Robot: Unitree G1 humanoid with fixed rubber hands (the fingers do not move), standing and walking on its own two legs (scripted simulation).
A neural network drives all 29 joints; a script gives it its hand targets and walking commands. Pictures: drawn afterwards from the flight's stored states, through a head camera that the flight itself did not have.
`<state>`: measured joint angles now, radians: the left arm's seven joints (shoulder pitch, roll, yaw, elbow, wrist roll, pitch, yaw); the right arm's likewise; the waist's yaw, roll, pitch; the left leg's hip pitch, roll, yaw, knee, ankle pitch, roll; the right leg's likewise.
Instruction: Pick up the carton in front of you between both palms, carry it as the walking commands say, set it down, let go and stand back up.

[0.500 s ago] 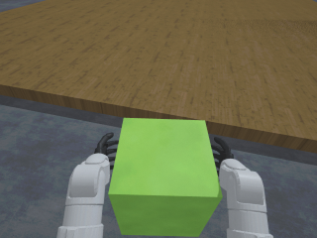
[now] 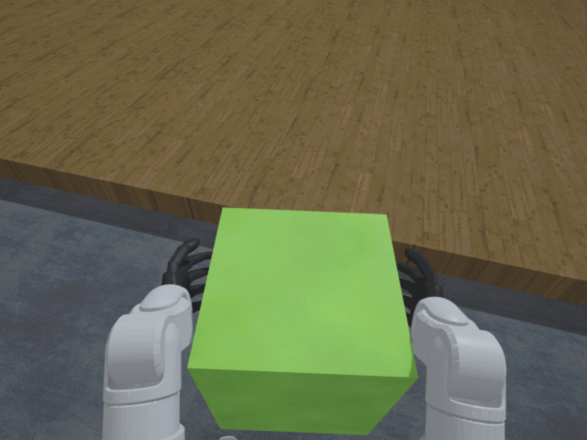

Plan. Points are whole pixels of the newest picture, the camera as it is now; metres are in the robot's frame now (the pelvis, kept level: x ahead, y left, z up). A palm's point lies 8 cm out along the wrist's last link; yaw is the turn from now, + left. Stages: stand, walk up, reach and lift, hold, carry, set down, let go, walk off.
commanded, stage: carry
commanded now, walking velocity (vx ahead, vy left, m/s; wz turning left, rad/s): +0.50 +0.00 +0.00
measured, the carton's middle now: (298, 327) +0.27 +0.01 +0.02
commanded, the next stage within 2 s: none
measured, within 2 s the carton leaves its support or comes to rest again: neither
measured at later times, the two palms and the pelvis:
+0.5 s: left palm (230, 138) +0.61 +0.16 +0.09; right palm (390, 148) +0.59 -0.14 +0.10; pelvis +0.34 +0.02 +0.00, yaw -3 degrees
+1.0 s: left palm (266, 22) +1.03 +0.14 +0.16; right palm (384, 27) +1.03 -0.16 +0.16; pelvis +0.67 +0.00 +0.00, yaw -2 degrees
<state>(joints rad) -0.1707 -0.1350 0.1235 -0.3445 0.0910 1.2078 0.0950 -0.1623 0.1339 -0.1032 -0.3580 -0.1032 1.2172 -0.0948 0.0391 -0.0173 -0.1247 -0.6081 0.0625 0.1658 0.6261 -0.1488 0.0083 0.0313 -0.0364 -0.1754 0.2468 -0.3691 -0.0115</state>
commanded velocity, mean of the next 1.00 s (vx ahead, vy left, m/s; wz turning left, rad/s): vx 0.50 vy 0.00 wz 0.00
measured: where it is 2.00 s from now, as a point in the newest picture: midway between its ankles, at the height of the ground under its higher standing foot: (314, 174)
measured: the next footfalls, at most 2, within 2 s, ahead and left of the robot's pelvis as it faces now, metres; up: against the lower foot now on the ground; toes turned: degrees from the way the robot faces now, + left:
left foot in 0.08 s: +0.25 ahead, +0.11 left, +0.00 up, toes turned +11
right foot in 0.58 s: +0.58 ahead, -0.10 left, +0.00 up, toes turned -14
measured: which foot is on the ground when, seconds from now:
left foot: up 0.00-0.06, down 0.08-0.62, up 0.64-1.00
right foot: down 0.00-0.08, up 0.10-0.56, down 0.58-1.00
